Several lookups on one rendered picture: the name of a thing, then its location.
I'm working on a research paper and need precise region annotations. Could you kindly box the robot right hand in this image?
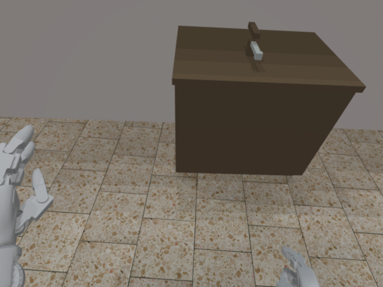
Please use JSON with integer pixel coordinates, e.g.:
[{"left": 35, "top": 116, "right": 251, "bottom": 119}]
[{"left": 276, "top": 246, "right": 320, "bottom": 287}]

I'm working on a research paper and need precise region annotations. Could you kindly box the robot left forearm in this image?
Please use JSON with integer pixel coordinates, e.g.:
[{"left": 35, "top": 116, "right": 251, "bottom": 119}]
[{"left": 0, "top": 245, "right": 25, "bottom": 287}]

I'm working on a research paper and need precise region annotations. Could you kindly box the tap lever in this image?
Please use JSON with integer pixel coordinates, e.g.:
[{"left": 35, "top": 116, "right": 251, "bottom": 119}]
[{"left": 250, "top": 41, "right": 263, "bottom": 60}]

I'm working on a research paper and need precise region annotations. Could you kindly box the robot left hand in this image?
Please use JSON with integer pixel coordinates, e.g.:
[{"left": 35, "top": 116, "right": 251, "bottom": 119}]
[{"left": 0, "top": 124, "right": 53, "bottom": 246}]

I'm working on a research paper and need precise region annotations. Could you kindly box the counter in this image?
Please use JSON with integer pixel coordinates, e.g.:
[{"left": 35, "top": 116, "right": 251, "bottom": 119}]
[{"left": 172, "top": 22, "right": 366, "bottom": 176}]

